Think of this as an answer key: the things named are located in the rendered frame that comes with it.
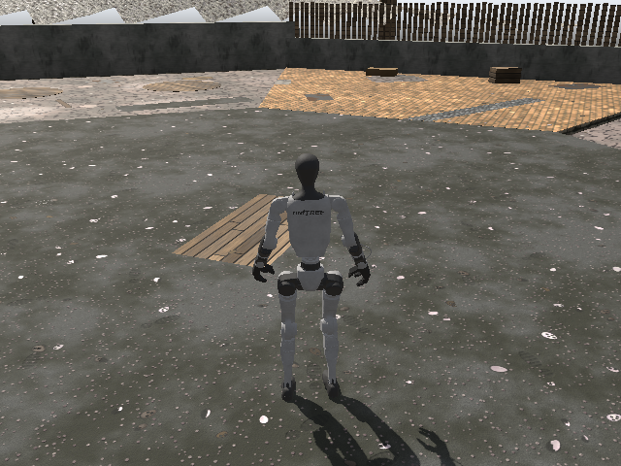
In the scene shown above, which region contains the robot left hand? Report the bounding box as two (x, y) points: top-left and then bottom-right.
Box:
(252, 264), (275, 283)

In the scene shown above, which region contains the right robot foot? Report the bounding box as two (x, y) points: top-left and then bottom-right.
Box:
(322, 370), (339, 398)

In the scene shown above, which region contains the left robot foot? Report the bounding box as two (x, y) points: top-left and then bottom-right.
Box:
(281, 376), (296, 401)

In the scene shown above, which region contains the right robot forearm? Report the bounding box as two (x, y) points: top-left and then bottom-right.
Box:
(347, 232), (368, 269)

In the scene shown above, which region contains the left robot forearm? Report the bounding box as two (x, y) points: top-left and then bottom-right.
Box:
(254, 235), (272, 268)

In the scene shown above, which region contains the robot foot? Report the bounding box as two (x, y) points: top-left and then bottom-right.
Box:
(281, 376), (296, 401)
(322, 370), (339, 398)

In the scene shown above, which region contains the robot left upper arm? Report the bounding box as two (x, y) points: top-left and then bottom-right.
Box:
(262, 196), (288, 250)

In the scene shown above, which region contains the robot right upper arm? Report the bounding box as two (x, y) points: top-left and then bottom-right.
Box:
(329, 195), (357, 248)

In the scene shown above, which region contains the robot right hand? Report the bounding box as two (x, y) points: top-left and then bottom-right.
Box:
(348, 264), (371, 286)

